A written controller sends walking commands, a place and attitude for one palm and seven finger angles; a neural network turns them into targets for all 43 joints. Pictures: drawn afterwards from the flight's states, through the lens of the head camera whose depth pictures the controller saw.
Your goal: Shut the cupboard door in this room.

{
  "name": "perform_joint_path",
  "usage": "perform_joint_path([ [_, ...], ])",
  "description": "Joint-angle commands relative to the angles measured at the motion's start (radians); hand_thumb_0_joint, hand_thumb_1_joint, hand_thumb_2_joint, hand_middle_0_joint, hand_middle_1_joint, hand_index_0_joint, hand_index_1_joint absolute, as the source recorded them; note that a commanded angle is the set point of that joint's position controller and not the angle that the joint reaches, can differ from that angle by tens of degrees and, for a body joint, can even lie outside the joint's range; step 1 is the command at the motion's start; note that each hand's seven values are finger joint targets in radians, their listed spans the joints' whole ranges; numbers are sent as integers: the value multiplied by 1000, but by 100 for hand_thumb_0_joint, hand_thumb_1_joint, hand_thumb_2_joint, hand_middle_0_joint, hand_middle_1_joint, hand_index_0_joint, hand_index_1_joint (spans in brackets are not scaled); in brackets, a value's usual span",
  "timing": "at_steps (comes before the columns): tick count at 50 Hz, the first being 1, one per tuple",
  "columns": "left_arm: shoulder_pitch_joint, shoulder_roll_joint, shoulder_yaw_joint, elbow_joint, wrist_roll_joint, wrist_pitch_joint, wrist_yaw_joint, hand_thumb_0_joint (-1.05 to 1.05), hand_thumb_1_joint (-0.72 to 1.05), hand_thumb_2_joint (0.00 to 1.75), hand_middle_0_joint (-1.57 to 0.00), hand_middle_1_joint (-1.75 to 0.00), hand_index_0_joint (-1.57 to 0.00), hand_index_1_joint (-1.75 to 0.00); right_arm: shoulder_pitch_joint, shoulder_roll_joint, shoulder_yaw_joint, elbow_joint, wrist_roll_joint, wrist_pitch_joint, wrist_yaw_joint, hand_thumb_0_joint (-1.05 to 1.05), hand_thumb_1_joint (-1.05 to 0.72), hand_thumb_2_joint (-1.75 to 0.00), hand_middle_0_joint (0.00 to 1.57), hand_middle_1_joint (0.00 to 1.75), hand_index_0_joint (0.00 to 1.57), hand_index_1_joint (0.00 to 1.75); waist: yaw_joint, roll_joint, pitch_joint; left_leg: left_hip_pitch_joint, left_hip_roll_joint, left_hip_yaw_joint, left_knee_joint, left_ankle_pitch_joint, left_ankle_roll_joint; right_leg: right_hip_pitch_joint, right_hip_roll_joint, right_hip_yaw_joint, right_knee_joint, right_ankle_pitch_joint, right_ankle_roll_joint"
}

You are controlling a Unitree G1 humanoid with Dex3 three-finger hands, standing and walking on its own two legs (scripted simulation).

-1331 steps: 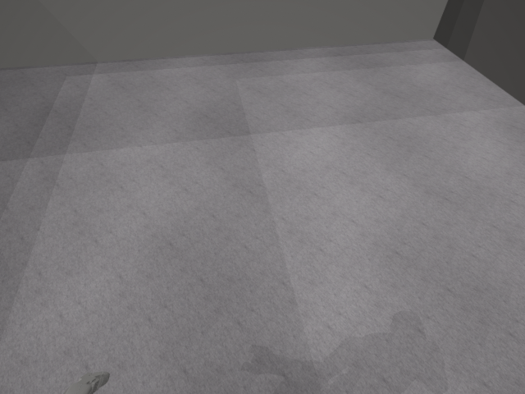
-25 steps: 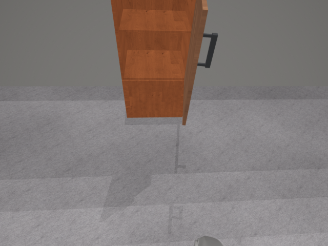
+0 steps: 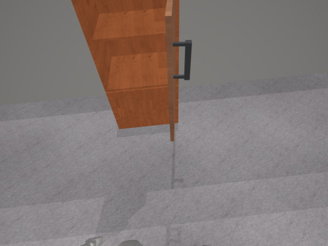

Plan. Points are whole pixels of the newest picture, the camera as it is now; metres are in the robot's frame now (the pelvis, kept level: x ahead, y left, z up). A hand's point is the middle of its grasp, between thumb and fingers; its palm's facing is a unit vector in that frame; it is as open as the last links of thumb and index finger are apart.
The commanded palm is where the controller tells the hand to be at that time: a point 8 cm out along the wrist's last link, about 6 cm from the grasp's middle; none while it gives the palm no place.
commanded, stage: stand and wait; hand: left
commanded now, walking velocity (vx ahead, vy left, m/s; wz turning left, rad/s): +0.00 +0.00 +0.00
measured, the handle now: (181, 61) +0.66 -0.04 +0.08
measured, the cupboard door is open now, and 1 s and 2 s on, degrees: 81 81 81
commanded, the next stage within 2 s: turn or walk to find it in 1.40 s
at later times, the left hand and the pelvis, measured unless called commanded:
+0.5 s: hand out of the picture -0.02 +0.18 -0.16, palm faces +0.06 -0.98 -0.17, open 7.3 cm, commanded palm none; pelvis +0.04 +0.02 +0.01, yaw -1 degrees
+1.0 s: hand out of the picture +0.06 +0.18 -0.17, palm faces +0.02 -0.98 -0.19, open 7.3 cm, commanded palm none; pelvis +0.07 +0.02 +0.01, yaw -1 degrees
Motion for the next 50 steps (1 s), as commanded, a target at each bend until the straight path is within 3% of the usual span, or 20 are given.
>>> perform_joint_path([
  [1, 45, 129, 23, -20, 19, 11, 3, 0, 90, 90, -20, -30, -20, -30, 157, 5, 5, 1, -11, 12, 1, 0, -90, -90, 20, 30, 20, 30, 12, -206, -98, 100, 1, 19, -138, 41, -5, -47, -225, 193, -323, -134, -53],
  [3, 68, 139, 25, -6, 20, 16, 4, 0, 90, 90, -20, -30, -20, -30, 101, -3, 9, -17, -8, 5, 0, 0, -90, -90, 20, 30, 20, 30, 36, -181, -85, 104, -3, 21, -255, 16, -4, -20, -231, 225, -322, -173, -73],
  [4, 71, 143, 26, 1, 21, 20, 5, 0, 90, 90, -20, -30, -20, -30, 98, -2, 10, -21, -7, 3, -1, 0, -90, -90, 20, 30, 20, 30, 34, -183, -77, 124, -6, 24, -306, 24, -1, -30, -227, 227, -320, -215, -71],
  [6, 73, 143, 24, 12, 13, 26, 5, 0, 90, 90, -20, -30, -20, -30, 121, -4, 15, -12, -7, -5, -4, 0, -90, -90, 20, 30, 20, 30, 16, -150, -74, 221, -14, 32, -482, 123, 1, -54, -196, 210, -286, -263, -44],
  [7, 74, 129, 19, 16, 7, 31, 4, 0, 90, 90, -20, -30, -20, -30, 139, -11, 17, 2, -5, -12, -5, 0, -90, -90, 20, 30, 20, 30, 7, -111, -71, 280, -9, 13, -586, 185, 5, -85, -168, 191, -241, -273, -13],
  [8, 99, 97, 10, 17, 1, 34, 2, 0, 90, 90, -20, -30, -20, -30, 131, -45, 15, 0, -8, -23, -8, 0, -90, -90, 20, 30, 20, 30, 18, -3, -51, 261, 50, -86, -676, 165, 27, -104, -114, 168, -175, -244, 22],
  [9, 125, 79, 6, 21, -1, 40, -2, 0, 90, 90, -20, -30, -20, -30, 88, -80, 11, -19, -10, -24, -13, 0, -90, -90, 20, 30, 20, 30, 44, 94, -9, 132, 125, -173, -768, 43, 57, -37, -66, 131, -137, -203, 57],
  [10, 150, 69, 6, 29, 2, 42, -3, 0, 90, 90, -20, -30, -20, -30, 30, -106, 12, -40, -14, -21, -15, 0, -90, -90, 20, 30, 20, 30, 70, 99, 32, -5, 155, -197, -834, -83, 80, 72, -53, 109, -124, -138, 72],
  [11, 174, 77, 6, 47, 13, 46, -3, 0, 90, 90, -20, -30, -20, -30, -26, -103, 13, -47, -12, -20, -12, 0, -90, -90, 20, 30, 20, 30, 86, 121, 34, -69, 130, -189, -870, -151, 78, 145, -52, 100, -102, -117, 80],
  [12, 186, 82, 4, 60, 19, 47, -3, 0, 90, 90, -20, -30, -20, -30, -49, -95, 14, -52, -9, -23, -12, 0, -90, -90, 20, 30, 20, 30, 88, 136, 39, -67, 105, -155, -873, -120, 68, 167, -56, 99, -89, -72, 80],
  [15, 228, 84, -10, 87, 14, 38, -2, 0, 90, 90, -20, -30, -20, -30, -19, -70, 23, -46, -2, -28, -17, 0, -90, -90, 20, 30, 20, 30, 80, 76, 30, 31, 64, -95, -823, 39, 54, 163, -79, 122, -150, -1, 76],
  [19, 244, 87, -20, 106, 10, 27, 4, 0, 90, 90, -20, -30, -20, -30, 27, -60, 26, -26, 3, -21, -18, 0, -90, -90, 20, 30, 20, 30, 53, -47, 3, 147, 38, -50, -760, 125, 48, 118, -99, 149, -213, -43, 68],
  [22, 253, 77, -24, 114, 8, 21, 8, 0, 90, 90, -20, -30, -20, -30, 55, -53, 29, -12, 3, -21, -19, 0, -90, -90, 20, 30, 20, 30, 39, -91, -16, 194, 33, -40, -745, 169, 50, 101, -102, 160, -223, -55, 64],
  [29, 289, 66, -25, 130, 6, 16, 17, 0, 90, 90, -20, -30, -20, -30, 67, -45, 36, 14, 6, -30, -23, 0, -90, -90, 20, 30, 20, 30, 43, -67, -52, 208, 38, -29, -732, 240, 51, 148, -104, 150, -189, 34, 58],
  [41, 282, 50, -24, 120, 6, 21, 25, 0, 90, 90, -20, -30, -20, -30, 101, -7, 38, 44, 3, -33, -26, 0, -90, -90, 20, 30, 20, 30, 49, -53, 4, 179, 38, -22, -727, 272, 50, 148, -100, 142, -157, 74, 52],
  [50, 274, 62, -25, 114, 5, 20, 25, 0, 90, 90, -20, -30, -20, -30, 106, -9, 35, 45, 3, -32, -28, 0, -90, -90, 20, 30, 20, 30, 46, -51, -5, 201, 39, -14, -709, 308, 48, 161, -102, 145, -149, 129, 49],
])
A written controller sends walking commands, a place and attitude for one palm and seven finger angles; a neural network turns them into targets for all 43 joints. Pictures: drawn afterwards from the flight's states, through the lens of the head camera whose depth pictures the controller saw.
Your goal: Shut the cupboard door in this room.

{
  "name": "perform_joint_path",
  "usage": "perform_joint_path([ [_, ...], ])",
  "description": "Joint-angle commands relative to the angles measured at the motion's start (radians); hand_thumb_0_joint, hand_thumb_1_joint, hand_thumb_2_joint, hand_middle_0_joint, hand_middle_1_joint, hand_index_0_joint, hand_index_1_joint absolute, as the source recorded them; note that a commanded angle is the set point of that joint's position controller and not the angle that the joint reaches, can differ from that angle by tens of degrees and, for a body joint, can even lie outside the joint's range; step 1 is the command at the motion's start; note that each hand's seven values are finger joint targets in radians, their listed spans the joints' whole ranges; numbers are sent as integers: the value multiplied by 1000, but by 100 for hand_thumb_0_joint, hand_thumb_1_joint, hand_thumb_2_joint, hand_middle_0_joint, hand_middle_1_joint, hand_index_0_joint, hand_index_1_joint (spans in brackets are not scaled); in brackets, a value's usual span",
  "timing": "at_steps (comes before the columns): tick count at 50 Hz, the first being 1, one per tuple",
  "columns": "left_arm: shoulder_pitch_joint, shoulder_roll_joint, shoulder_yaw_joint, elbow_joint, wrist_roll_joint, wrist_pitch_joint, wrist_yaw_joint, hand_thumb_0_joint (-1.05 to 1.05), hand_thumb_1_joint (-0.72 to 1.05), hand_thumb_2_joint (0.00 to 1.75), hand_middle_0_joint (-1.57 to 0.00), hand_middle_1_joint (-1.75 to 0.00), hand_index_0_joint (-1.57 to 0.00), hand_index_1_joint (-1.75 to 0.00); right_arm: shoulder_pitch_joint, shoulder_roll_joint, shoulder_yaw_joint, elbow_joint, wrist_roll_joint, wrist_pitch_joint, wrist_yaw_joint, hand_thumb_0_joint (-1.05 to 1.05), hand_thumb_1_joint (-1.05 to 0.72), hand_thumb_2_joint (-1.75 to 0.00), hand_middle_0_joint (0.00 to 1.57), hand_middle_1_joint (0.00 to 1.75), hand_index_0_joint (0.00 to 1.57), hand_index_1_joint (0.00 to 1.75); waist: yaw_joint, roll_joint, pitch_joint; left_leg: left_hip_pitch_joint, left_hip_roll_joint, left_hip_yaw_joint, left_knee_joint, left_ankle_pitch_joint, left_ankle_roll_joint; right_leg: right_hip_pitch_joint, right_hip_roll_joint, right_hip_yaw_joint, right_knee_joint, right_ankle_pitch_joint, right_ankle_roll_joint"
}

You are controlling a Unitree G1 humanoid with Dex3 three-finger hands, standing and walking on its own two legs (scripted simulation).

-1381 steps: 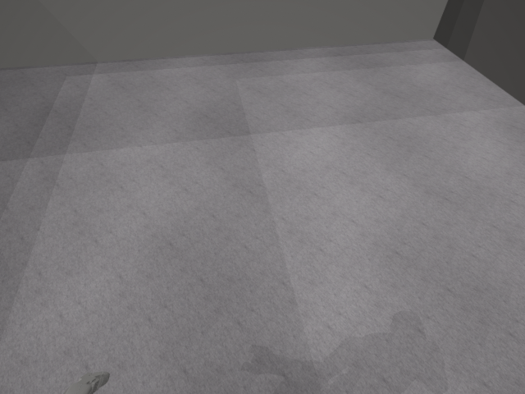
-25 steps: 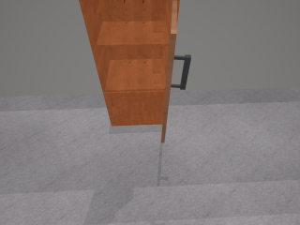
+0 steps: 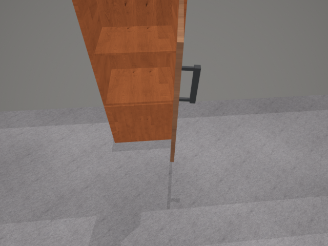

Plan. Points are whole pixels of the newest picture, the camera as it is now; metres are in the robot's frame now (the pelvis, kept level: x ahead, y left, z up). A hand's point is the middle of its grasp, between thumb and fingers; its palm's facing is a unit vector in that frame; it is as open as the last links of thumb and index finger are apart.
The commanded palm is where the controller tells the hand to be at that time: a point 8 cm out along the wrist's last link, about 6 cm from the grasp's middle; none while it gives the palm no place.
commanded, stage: stand and wait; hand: left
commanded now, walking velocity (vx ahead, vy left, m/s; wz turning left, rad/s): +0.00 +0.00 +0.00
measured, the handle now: (188, 85) +0.59 -0.04 +0.07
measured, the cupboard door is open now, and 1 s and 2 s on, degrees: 81 81 81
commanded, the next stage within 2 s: turn or walk to find it in 0.40 s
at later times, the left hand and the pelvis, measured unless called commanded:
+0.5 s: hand out of the picture -0.02 +0.16 -0.18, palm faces +0.05 -0.98 -0.17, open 7.3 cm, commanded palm none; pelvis +0.00 +0.00 +0.00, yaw +0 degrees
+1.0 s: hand out of the picture -0.01 +0.17 -0.18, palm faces +0.07 -0.98 -0.17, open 7.4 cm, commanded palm none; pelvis +0.00 +0.01 +0.00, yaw +1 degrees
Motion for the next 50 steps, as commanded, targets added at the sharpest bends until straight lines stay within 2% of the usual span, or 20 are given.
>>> perform_joint_path([
  [1, 92, 68, 13, -14, 3, -8, 3, 0, 90, 90, -20, -30, -20, -30, 89, -73, -12, -9, -1, -7, -10, 0, -90, -90, 20, 30, 20, 30, 8, -10, 58, -93, 91, -83, -78, 170, 25, 40, -116, 112, -67, 194, 4],
  [3, 91, 72, 13, -14, 4, -10, 3, 0, 90, 90, -20, -30, -20, -30, 87, -78, -13, -9, -2, -8, -10, 0, -90, -90, 20, 30, 20, 30, 6, -25, 45, -78, 91, -82, -74, 189, 25, 46, -117, 113, -62, 223, 2],
  [6, 86, 75, 14, -16, 3, -11, 3, 0, 90, 90, -20, -30, -20, -30, 88, -82, -13, -9, -2, -10, -11, 0, -90, -90, 20, 30, 20, 30, 4, -15, 34, -70, 94, -82, -71, 208, 23, 58, -117, 111, -57, 244, 1],
  [17, 85, 78, 13, -11, 4, -9, 2, 0, 90, 90, -20, -30, -20, -30, 77, -90, -14, -10, -1, -8, -12, 0, -90, -90, 20, 30, 20, 30, 4, -2, 74, -76, 92, -82, -84, 167, 23, 37, -112, 116, -77, 181, 3],
  [20, 85, 78, 14, -11, 5, -9, 2, 0, 90, 90, -20, -30, -20, -30, 75, -92, -15, -11, -1, -9, -12, 0, -90, -90, 20, 30, 20, 30, 4, 3, 71, -78, 92, -84, -86, 155, 25, 37, -112, 117, -80, 164, 3],
  [25, 70, 91, 26, -28, 4, 2, 5, 0, 90, 90, -20, -30, -20, -30, 61, -93, -19, -28, -3, 4, -6, 0, -90, -90, 20, 30, 20, 30, 6, -4, 66, -121, 85, -95, -41, 177, 24, 40, -126, 85, -26, 149, 12],
  [29, 67, 83, 23, -29, 5, 4, 4, 0, 90, 90, -20, -30, -20, -30, 57, -92, -19, -31, -2, 4, -6, 0, -90, -90, 20, 30, 20, 30, 7, 1, 70, -125, 84, -109, -44, 145, 27, 17, -122, 86, -35, 97, 14],
  [39, 59, 91, 21, -29, 6, -2, 0, 0, 90, 90, -20, -30, -20, -30, 54, -100, -21, -28, 0, -2, -4, 0, -90, -90, 20, 30, 20, 30, 8, -21, 73, -119, 81, -114, -65, 125, 29, 26, -118, 90, -61, 77, 13],
  [43, 52, 107, 25, -30, 6, -7, -2, 0, 90, 90, -20, -30, -20, -30, 47, -115, -23, -28, -1, -8, -6, 0, -90, -90, 20, 30, 20, 30, 7, 0, 60, -104, 81, -113, -73, 143, 31, 41, -120, 96, -69, 106, 7],
  [50, 41, 130, 31, -32, 8, -12, -5, 0, 90, 90, -20, -30, -20, -30, 33, -141, -27, -34, -1, -15, -8, 0, -90, -90, 20, 30, 20, 30, 8, 1, 54, -96, 84, -114, -81, 171, 32, 68, -122, 90, -75, 146, 3],
])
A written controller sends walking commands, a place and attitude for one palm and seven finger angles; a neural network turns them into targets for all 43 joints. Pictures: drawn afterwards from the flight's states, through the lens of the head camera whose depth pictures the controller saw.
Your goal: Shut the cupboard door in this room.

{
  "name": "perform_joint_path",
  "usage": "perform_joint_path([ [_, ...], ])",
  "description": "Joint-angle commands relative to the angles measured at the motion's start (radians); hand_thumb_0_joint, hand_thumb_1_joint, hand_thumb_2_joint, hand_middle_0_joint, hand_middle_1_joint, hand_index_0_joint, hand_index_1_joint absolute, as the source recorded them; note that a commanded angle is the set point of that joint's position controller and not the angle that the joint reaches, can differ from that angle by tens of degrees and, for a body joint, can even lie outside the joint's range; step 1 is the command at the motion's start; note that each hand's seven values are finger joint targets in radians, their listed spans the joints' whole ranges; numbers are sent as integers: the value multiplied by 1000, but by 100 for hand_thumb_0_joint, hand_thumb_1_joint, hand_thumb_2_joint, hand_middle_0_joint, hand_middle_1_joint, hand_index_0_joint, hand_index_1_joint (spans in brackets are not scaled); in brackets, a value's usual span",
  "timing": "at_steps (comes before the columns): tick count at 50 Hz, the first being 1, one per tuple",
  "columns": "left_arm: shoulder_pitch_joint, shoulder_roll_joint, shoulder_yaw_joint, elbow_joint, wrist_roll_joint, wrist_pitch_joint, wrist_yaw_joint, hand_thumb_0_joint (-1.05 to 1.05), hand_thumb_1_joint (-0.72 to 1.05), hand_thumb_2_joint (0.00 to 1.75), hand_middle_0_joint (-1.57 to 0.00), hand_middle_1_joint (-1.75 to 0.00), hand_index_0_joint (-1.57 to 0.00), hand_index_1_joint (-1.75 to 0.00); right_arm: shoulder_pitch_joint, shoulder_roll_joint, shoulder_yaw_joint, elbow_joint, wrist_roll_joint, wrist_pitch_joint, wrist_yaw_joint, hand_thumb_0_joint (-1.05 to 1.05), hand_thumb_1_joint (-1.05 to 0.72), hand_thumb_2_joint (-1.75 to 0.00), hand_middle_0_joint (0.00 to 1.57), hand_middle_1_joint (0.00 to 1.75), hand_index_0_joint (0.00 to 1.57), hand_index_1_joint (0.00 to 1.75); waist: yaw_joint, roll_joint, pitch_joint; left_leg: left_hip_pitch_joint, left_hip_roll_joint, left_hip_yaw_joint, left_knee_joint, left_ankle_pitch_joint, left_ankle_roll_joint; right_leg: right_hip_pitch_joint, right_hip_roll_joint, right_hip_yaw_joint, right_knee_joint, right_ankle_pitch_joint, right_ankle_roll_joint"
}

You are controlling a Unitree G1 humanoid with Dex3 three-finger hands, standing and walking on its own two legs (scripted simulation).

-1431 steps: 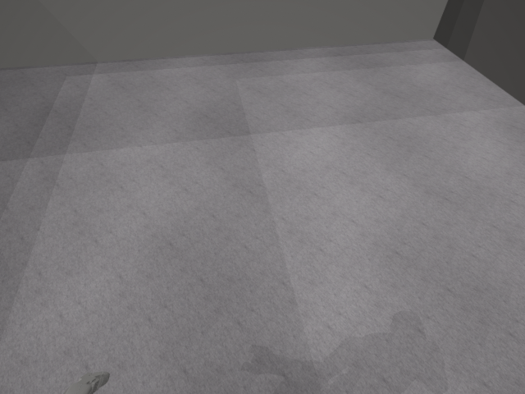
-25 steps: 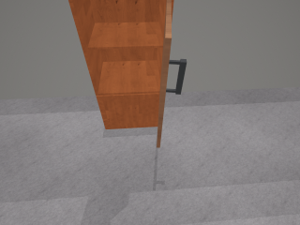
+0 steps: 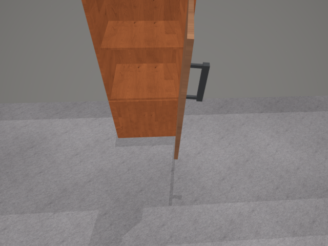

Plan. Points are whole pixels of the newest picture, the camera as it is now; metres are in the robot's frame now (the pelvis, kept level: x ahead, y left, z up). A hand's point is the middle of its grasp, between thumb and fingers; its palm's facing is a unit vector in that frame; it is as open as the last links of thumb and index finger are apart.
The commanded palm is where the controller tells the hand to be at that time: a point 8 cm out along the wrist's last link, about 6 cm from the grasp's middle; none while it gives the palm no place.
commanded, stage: stand and wait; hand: left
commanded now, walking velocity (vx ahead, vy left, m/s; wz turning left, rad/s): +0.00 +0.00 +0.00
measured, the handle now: (196, 82) +0.59 -0.07 +0.07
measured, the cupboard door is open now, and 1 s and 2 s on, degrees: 81 81 81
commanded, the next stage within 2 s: turn or walk to find it in 0.20 s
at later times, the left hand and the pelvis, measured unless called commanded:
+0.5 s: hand out of the picture +0.02 +0.19 -0.18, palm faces +0.10 -0.97 -0.23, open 7.4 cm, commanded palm none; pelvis +0.00 +0.00 -0.01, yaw +4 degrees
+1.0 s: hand out of the picture +0.04 +0.18 -0.16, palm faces +0.29 -0.91 -0.30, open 7.4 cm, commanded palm none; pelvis -0.01 -0.05 -0.01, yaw +18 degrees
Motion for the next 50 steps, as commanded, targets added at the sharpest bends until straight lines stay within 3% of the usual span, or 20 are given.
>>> perform_joint_path([
  [1, 50, 126, 26, -27, 4, -15, 7, 0, 90, 90, -20, -30, -20, -30, 61, -114, -17, -23, -1, -14, -12, 0, -90, -90, 20, 30, 20, 30, 3, 12, 31, -97, 98, -93, -97, 176, 21, 55, -106, 110, -75, 152, -9],
  [10, 10, 171, 34, -39, 6, -17, 1, 0, 90, 90, -20, -30, -20, -30, 19, -165, -24, -39, -2, -17, -11, 0, -90, -90, 20, 30, 20, 30, 5, 8, 26, -85, 103, -101, -114, 165, 25, 62, -107, 116, -92, 140, -12],
  [14, 22, 130, 29, -42, 2, 1, 7, 0, 90, 90, -20, -30, -20, -30, 26, -114, -10, -43, -5, 0, -5, 0, -90, -90, 20, 30, 20, 30, 7, 7, 9, -119, 95, -102, -74, 212, 13, 77, -120, 83, -41, 161, 5],
  [19, 2, 163, 47, -73, 6, 16, 9, 0, 90, 90, -20, -30, -20, -30, 5, -141, -23, -76, -7, 18, -1, 0, -90, -90, 20, 30, 20, 30, 11, 4, -4, -186, 92, -123, -5, 254, 15, 71, -142, 57, 31, 175, 2],
  [24, -8, 205, 67, -109, 9, 23, 9, 0, 90, 90, -20, -30, -20, -30, -9, -149, -38, -110, -6, 31, 4, 0, -90, -90, 20, 30, 20, 30, 15, -68, -37, -233, 53, -97, 137, 204, 7, 56, -228, 80, 25, 151, -46],
  [28, -57, 224, 80, -148, 14, 29, 7, 0, 90, 90, -20, -30, -20, -30, -1, -136, -49, -131, -9, 39, 10, 0, -90, -90, 20, 30, 20, 30, -4, -105, -52, -211, 48, -81, 223, 111, 1, -24, -288, 77, 19, 68, -74],
  [30, -92, 210, 81, -175, 13, 34, 4, 0, 90, 90, -20, -30, -20, -30, 6, -158, -55, -144, -12, 38, 15, 0, -90, -90, 20, 30, 20, 30, -17, -8, -38, -219, 85, -178, 142, 174, 27, -71, -223, 21, 110, -1, -35],
  [32, -114, 155, 72, -200, 7, 39, 1, 0, 90, 90, -20, -30, -20, -30, 6, -224, -68, -163, -19, 27, 8, 0, -90, -90, 20, 30, 20, 30, -30, 202, -9, -215, 213, -483, -54, 330, 124, -153, -47, -23, 345, -134, 48],
  [33, -145, 147, 68, -219, 10, 43, 3, 0, 90, 90, -20, -30, -20, -30, 21, -243, -75, -159, -19, 21, 0, 0, -90, -90, 20, 30, 20, 30, -44, 244, 4, -151, 263, -569, -97, 447, 189, -253, -17, 47, 490, -315, 49],
  [34, -170, 156, 70, -235, 12, 44, 1, 0, 90, 90, -20, -30, -20, -30, 48, -252, -78, -156, -18, 17, -6, 0, -90, -90, 20, 30, 20, 30, -51, 216, -2, -112, 283, -597, -91, 491, 228, -319, -27, 108, 580, -367, 43],
  [37, -161, 155, 71, -234, 6, 41, -4, 0, 90, 90, -20, -30, -20, -30, 2, -249, -78, -173, -20, 17, -12, 0, -90, -90, 20, 30, 20, 30, -26, 170, -50, -21, 235, -515, -30, 561, 223, -376, -18, 165, 615, -316, 56],
  [39, -158, 147, 66, -241, 2, 37, -10, 0, 90, 90, -20, -30, -20, -30, -8, -258, -84, -187, -21, 20, -12, 0, -90, -90, 20, 30, 20, 30, -25, 121, -88, 17, 204, -476, -1, 591, 207, -351, 1, 158, 526, -302, 66],
  [41, -167, 137, 63, -253, -4, 33, -11, 0, 90, 90, -20, -30, -20, -30, 5, -268, -90, -189, -22, 26, -11, 0, -90, -90, 20, 30, 20, 30, -34, 129, -118, 42, 182, -474, 21, 638, 193, -305, 21, 157, 419, -290, 71],
  [43, -142, 141, 62, -255, -8, 26, -9, 0, 90, 90, -20, -30, -20, -30, -8, -277, -96, -200, -21, 31, -5, 0, -90, -90, 20, 30, 20, 30, -28, 154, -148, 31, 158, -466, 54, 677, 168, -212, 40, 146, 268, -245, 69],
  [45, -79, 162, 68, -239, -8, 17, -8, 0, 90, 90, -20, -30, -20, -30, -35, -271, -99, -212, -16, 36, 4, 0, -90, -90, 20, 30, 20, 30, 2, 153, -167, -60, 101, -426, 101, 563, 106, -41, 45, 115, 35, -54, 73],
  [46, -35, 195, 75, -227, -4, 9, -5, 0, 90, 90, -20, -30, -20, -30, -45, -248, -97, -219, -8, 35, 9, 0, -90, -90, 20, 30, 20, 30, 26, 93, -173, -192, 59, -390, 143, 382, 58, 120, -9, 145, -71, 75, 69],
  [47, -8, 276, 90, -219, 10, 2, 3, 0, 90, 90, -20, -30, -20, -30, -39, -194, -88, -233, -1, 34, 17, 0, -90, -90, 20, 30, 20, 30, 35, -126, -179, -390, -33, -262, 279, 75, -5, 272, -214, 318, -91, 144, 14],
  [48, 6, 334, 103, -229, 15, 4, 5, 0, 90, 90, -20, -30, -20, -30, -81, -176, -86, -268, -7, 37, 15, 0, -90, -90, 20, 30, 20, 30, 57, -297, -128, -503, -99, -154, 474, -310, -40, 224, -419, 522, -98, 305, -103],
  [49, -1, 322, 99, -238, 12, 9, 5, 0, 90, 90, -20, -30, -20, -30, -93, -207, -94, -273, -14, 46, 14, 0, -90, -90, 20, 30, 20, 30, 51, -185, -99, -470, -59, -184, 625, -321, -34, 106, -451, 473, -91, 346, -160],
  [50, -52, 289, 100, -247, 11, 5, 10, 0, 90, 90, -20, -30, -20, -30, -91, -201, -96, -252, -17, 62, 15, 0, -90, -90, 20, 30, 20, 30, 26, -207, -53, -470, -33, -205, 720, -275, -36, 24, -401, 431, -111, 252, -155],
])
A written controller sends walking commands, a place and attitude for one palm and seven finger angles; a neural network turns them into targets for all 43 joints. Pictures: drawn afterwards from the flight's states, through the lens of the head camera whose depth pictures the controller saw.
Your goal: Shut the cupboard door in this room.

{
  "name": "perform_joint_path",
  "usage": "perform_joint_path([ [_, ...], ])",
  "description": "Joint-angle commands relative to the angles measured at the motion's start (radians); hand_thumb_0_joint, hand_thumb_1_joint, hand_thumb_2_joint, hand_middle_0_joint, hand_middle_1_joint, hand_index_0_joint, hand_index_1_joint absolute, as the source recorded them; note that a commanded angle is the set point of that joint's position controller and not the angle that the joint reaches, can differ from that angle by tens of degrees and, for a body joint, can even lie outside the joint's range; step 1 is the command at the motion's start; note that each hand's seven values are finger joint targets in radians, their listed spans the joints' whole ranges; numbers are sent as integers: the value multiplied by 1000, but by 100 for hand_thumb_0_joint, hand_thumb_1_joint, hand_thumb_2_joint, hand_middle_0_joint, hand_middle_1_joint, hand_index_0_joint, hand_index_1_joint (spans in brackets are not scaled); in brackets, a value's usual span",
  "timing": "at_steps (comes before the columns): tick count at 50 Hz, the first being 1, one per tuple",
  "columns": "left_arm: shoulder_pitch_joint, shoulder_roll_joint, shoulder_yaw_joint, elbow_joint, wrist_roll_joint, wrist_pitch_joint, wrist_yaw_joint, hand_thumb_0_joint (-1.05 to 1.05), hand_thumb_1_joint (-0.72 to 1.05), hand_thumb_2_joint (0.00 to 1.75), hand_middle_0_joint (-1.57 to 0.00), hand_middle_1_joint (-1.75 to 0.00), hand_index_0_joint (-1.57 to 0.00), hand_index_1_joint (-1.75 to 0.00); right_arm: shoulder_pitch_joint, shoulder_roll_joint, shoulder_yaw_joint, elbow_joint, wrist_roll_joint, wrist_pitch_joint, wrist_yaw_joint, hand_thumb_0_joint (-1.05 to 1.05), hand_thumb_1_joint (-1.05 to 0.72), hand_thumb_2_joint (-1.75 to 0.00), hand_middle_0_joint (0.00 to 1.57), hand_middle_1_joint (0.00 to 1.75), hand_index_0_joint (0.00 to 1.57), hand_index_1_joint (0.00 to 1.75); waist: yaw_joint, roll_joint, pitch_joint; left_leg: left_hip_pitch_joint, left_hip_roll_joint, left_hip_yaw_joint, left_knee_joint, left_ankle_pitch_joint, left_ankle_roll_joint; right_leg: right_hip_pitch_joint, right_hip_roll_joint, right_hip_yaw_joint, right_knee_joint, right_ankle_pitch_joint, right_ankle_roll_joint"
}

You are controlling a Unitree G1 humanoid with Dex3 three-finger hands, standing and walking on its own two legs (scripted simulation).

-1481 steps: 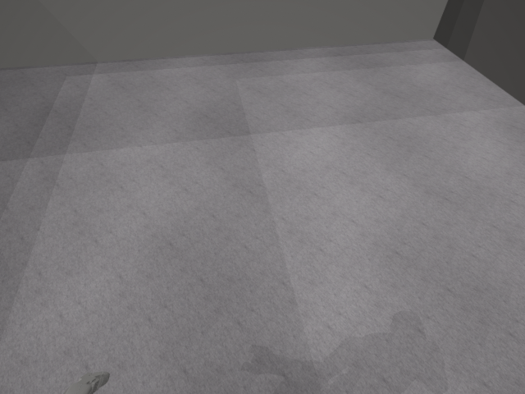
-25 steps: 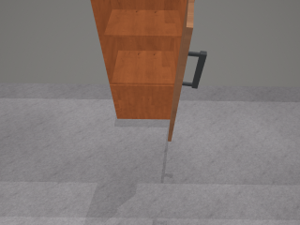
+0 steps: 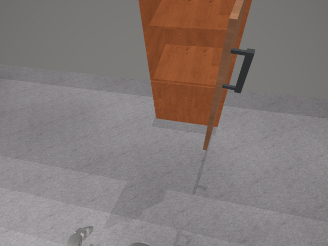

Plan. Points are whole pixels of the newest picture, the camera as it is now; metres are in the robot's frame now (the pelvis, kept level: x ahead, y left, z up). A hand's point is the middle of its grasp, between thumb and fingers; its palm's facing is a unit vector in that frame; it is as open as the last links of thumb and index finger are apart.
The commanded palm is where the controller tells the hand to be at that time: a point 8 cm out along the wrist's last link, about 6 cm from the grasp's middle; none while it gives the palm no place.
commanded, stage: stand and wait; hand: left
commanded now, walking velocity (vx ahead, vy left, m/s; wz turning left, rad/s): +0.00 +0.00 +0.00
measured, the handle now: (236, 71) +0.57 -0.20 +0.08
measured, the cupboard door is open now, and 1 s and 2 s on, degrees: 81 81 81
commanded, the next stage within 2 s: turn or walk to find it in 0.20 s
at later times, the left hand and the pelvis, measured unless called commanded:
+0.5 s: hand out of the picture -0.04 +0.20 -0.17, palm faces +0.08 -0.98 -0.21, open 7.4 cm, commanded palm none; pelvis +0.00 +0.01 +0.00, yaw -1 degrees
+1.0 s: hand out of the picture +0.09 +0.17 -0.16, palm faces -0.15 -0.96 -0.23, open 7.4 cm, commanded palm none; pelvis -0.01 -0.01 +0.01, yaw -10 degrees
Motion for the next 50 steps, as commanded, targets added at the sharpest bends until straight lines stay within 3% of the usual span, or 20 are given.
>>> perform_joint_path([
  [1, 82, 199, 57, -41, 9, -9, 21, 0, 90, 90, -20, -30, -20, -30, -36, -74, -22, -77, -7, 1, -1, 0, -90, -90, 20, 30, 20, 30, 48, -243, -33, -185, 50, 53, 455, -83, 2, 57, -376, 280, -270, 310, -157],
  [3, 61, 160, 38, -44, 13, -15, 13, 0, 90, 90, -20, -30, -20, -30, -12, -55, -13, -55, -5, 3, 9, 0, -90, -90, 20, 30, 20, 30, 21, -216, -11, -158, 55, 89, 464, 3, -5, 32, -292, 150, -243, 387, -128],
  [5, 92, 159, 34, -34, 16, -22, 13, 0, 90, 90, -20, -30, -20, -30, -10, -41, -4, -46, -1, 1, 12, 0, -90, -90, 20, 30, 20, 30, 24, -218, -27, -129, 55, 114, 403, 35, -15, 61, -267, 94, -229, 470, -118],
  [12, 235, 181, 21, 45, 22, -27, 11, 0, 90, 90, -20, -30, -20, -30, -116, -35, 27, -45, 7, -23, 3, 0, -90, -90, 20, 30, 20, 30, 85, -254, -85, 10, 62, 182, -5, -1, -8, 175, -242, 134, -201, 638, -153],
  [14, 198, 225, 28, 58, 18, -36, 7, 0, 90, 90, -20, -30, -20, -30, -103, -84, 21, -28, 9, -43, -5, 0, -90, -90, 20, 30, 20, 30, 65, -247, -101, 118, 59, 191, -192, 87, 4, 171, -206, 141, -180, 627, -144],
  [16, 174, 178, 24, 66, 2, -25, 9, 0, 90, 90, -20, -30, -20, -30, -33, -78, 27, 8, 9, -63, -14, 0, -90, -90, 20, 30, 20, 30, 29, -211, -135, 286, 90, 182, -375, 314, 14, 111, -157, 125, -116, 552, -80],
  [18, 229, 101, 8, 76, -3, -12, 5, 0, 90, 90, -20, -30, -20, -30, -32, -129, 20, 16, 5, -66, -27, 0, -90, -90, 20, 30, 20, 30, 40, -16, -174, 447, 262, 77, -280, 633, 78, -46, -82, 76, -77, 303, -14],
  [21, 159, 96, 15, 75, 0, 13, -6, 0, 90, 90, -20, -30, -20, -30, -49, -135, 12, 19, 0, -54, -43, 0, -90, -90, 20, 30, 20, 30, 10, 198, -75, 383, 371, 25, -360, 770, 177, -143, -29, 18, 149, -131, 21],
  [22, 149, 106, 21, 70, 0, 24, -8, 0, 90, 90, -20, -30, -20, -30, -51, -129, 14, 13, -1, -50, -46, 0, -90, -90, 20, 30, 20, 30, 10, 204, -42, 321, 388, 44, -380, 764, 199, -153, -31, 45, 257, -225, 22],
  [25, 174, 89, 37, 70, 9, 38, -16, 0, 90, 90, -20, -30, -20, -30, -98, -120, 6, -14, -7, -44, -43, 0, -90, -90, 20, 30, 20, 30, 36, 147, -5, 278, 382, 101, -358, 702, 204, -192, -41, 36, 342, -228, 22],
  [29, 191, 78, 41, 54, 12, 33, -29, 0, 90, 90, -20, -30, -20, -30, -116, -144, -14, -34, -10, -38, -33, 0, -90, -90, 20, 30, 20, 30, 49, 129, -38, 242, 354, 178, -298, 618, 159, -100, -29, -36, 206, -149, 28],
  [32, 287, 105, 53, 70, 18, 19, -32, 0, 90, 90, -20, -30, -20, -30, -132, -142, -24, -51, -1, -33, -27, 0, -90, -90, 20, 30, 20, 30, 100, 20, -93, 178, 286, 265, -90, 441, 75, 71, -29, -42, -87, 189, 26],
  [33, 308, 192, 68, 74, 27, 6, -22, 0, 90, 90, -20, -30, -20, -30, -109, -81, -17, -65, 8, -32, -23, 0, -90, -90, 20, 30, 20, 30, 105, -239, -114, 19, 191, 319, 109, 180, 16, 185, -185, 197, -183, 451, -30],
  [34, 316, 264, 79, 69, 18, 4, -11, 0, 90, 90, -20, -30, -20, -30, -160, -31, 1, -108, 14, -26, -18, 0, -90, -90, 20, 30, 20, 30, 132, -413, -93, -127, 91, 291, 291, -219, -15, 191, -367, 429, -229, 679, -154],
  [35, 308, 252, 71, 58, 11, 6, -4, 0, 90, 90, -20, -30, -20, -30, -158, -40, 6, -104, 17, -15, -23, 0, -90, -90, 20, 30, 20, 30, 126, -301, -111, -104, 112, 179, 364, -205, 0, 154, -371, 397, -241, 562, -215],
  [37, 198, 209, 75, 29, 17, 12, 3, 0, 90, 90, -20, -30, -20, -30, -162, -48, 1, -83, 9, -12, -18, 0, -90, -90, 20, 30, 20, 30, 96, -291, -41, -154, 122, 138, 438, -98, 9, 66, -301, 386, -274, 306, -202],
  [39, 138, 182, 64, 10, 18, 8, 6, 0, 90, 90, -20, -30, -20, -30, -112, -48, 6, -53, 4, -17, -11, 0, -90, -90, 20, 30, 20, 30, 64, -222, -74, -119, 124, 142, 412, -22, 5, 61, -263, 296, -252, 302, -177],
  [41, 132, 182, 59, 1, 22, 3, 5, 0, 90, 90, -20, -30, -20, -30, -84, -30, 17, -37, 2, -19, -7, 0, -90, -90, 20, 30, 20, 30, 59, -187, -111, -78, 110, 165, 313, -7, 0, 82, -234, 247, -239, 325, -166],
  [47, 152, 188, 49, 25, 22, 0, 1, 0, 90, 90, -20, -30, -20, -30, -58, -14, 37, -19, 7, -33, -8, 0, -90, -90, 20, 30, 20, 30, 72, -199, -108, 5, 86, 194, 27, 9, 4, 107, -217, 242, -247, 319, -175],
  [50, 105, 172, 38, 33, 9, 1, 3, 0, 90, 90, -20, -30, -20, -30, 36, -6, 47, 23, 7, -50, -14, 0, -90, -90, 20, 30, 20, 30, 23, -176, -106, 185, 89, 203, -244, 182, 8, 22, -178, 199, -209, 219, -117],
])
